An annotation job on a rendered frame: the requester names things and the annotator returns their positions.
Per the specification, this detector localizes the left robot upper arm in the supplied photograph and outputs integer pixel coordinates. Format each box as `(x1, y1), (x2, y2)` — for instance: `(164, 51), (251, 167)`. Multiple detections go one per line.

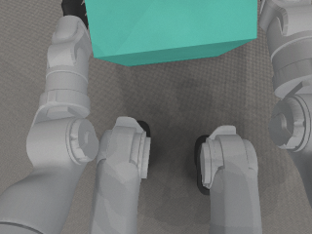
(0, 116), (99, 234)

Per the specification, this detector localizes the left robot shin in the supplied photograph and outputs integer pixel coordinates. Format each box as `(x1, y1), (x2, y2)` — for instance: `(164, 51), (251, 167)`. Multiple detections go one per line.
(96, 116), (143, 166)

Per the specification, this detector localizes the carton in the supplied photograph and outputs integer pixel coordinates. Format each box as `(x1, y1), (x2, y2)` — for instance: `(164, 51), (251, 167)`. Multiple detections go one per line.
(85, 0), (257, 67)

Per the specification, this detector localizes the right robot upper arm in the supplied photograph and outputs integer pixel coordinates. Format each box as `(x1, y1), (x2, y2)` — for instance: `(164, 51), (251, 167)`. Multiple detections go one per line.
(268, 94), (312, 209)

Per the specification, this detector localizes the robot left forearm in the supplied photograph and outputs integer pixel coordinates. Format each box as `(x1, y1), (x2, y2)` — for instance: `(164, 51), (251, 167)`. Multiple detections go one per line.
(26, 15), (93, 157)

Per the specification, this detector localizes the robot right forearm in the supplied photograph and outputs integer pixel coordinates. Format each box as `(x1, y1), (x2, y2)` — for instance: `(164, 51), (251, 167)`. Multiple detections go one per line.
(258, 0), (312, 98)

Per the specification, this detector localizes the robot right thigh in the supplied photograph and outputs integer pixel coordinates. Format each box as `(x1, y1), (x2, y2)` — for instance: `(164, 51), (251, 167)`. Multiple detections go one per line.
(200, 135), (262, 234)

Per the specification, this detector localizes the robot left hand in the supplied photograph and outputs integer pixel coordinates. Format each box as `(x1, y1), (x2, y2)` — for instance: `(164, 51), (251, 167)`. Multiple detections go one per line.
(61, 0), (89, 29)

